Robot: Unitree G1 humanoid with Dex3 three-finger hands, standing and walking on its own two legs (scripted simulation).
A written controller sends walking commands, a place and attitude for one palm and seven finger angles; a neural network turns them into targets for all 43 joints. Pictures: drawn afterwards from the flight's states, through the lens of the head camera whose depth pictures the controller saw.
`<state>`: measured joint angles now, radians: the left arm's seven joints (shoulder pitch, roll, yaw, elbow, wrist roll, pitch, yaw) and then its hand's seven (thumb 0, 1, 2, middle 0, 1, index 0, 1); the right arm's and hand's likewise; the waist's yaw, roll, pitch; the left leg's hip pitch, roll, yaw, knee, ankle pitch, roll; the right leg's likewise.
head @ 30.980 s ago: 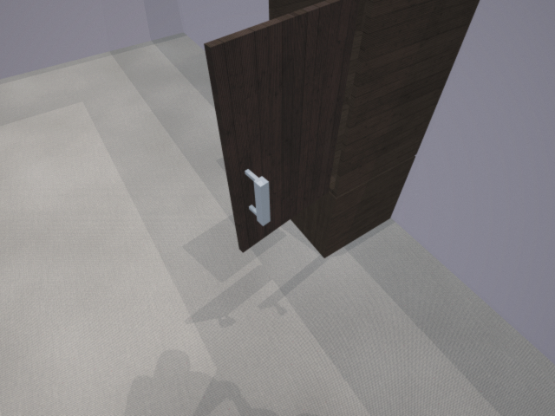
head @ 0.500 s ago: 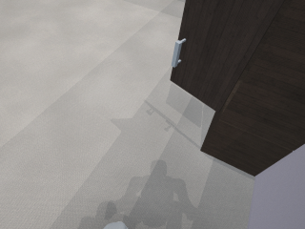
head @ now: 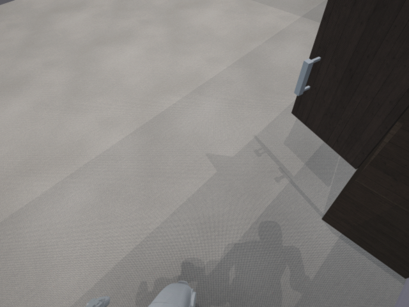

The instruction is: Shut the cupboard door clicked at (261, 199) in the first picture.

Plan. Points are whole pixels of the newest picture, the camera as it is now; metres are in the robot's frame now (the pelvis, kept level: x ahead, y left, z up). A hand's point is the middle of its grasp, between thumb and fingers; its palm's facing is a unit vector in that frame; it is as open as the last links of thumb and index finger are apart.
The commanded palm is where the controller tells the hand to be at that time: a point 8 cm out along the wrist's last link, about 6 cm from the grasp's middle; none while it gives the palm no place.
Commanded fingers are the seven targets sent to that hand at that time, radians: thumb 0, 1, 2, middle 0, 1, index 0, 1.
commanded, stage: walk to a spot facing it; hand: left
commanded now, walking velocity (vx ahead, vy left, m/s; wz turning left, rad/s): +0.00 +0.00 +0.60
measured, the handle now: (307, 76) +0.88 -0.35 -0.11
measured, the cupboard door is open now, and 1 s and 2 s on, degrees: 74 74 74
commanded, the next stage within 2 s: turn to face it in 1.32 s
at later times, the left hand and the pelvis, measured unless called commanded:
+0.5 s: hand out of the picture +0.04 +0.27 -0.17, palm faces +0.35 -0.91 -0.23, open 7.4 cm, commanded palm none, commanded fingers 0.00 0.90 0.90 -0.20 -0.30 -0.20 -0.30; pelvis +0.06 +0.05 +0.00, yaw +19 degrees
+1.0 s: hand (111, 271) +0.21 +0.24 -0.15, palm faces +0.59 -0.77 -0.24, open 7.3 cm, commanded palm none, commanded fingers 0.00 0.90 0.90 -0.20 -0.30 -0.20 -0.30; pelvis +0.26 +0.05 +0.01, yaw +35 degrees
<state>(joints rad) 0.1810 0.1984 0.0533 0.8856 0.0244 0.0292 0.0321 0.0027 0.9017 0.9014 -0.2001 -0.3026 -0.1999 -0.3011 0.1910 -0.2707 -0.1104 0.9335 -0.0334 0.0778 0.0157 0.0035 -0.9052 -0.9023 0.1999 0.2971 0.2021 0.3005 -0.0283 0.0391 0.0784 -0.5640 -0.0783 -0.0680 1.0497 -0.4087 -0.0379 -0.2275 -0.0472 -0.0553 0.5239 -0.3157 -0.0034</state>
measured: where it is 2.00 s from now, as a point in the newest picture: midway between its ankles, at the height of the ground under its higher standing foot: (185, 264)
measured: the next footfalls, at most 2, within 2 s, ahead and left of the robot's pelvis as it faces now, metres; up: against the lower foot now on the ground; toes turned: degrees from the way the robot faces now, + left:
left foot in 0.28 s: +0.01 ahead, +0.14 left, +0.00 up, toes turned +18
right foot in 0.76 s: +0.34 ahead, -0.01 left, +0.00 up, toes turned +20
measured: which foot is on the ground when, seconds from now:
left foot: up 0.00-0.26, down 0.28-0.76, up 0.78-1.00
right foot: down 0.00-0.28, up 0.30-0.74, down 0.76-1.00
